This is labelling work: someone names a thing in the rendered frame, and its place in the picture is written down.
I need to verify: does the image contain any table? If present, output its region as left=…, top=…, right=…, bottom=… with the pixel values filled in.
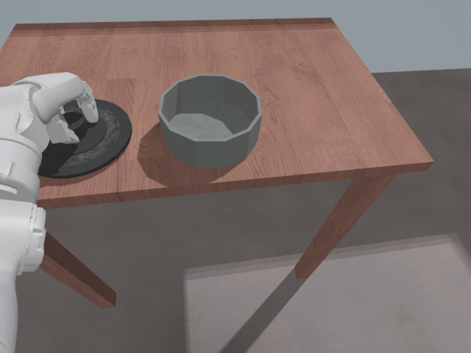
left=0, top=18, right=434, bottom=308

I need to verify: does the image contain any left robot hand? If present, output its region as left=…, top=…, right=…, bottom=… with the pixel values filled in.
left=24, top=72, right=99, bottom=144

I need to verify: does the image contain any left robot upper arm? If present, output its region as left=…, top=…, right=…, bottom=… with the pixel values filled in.
left=0, top=199, right=46, bottom=353

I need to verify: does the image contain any knob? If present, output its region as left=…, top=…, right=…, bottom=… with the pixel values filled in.
left=62, top=112, right=88, bottom=137

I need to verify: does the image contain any pot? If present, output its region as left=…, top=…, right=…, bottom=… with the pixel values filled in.
left=158, top=74, right=262, bottom=168

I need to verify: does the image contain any lid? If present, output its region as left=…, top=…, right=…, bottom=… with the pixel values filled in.
left=38, top=99, right=132, bottom=179

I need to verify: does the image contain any robot left forearm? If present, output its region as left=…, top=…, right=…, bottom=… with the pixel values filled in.
left=0, top=79, right=60, bottom=204

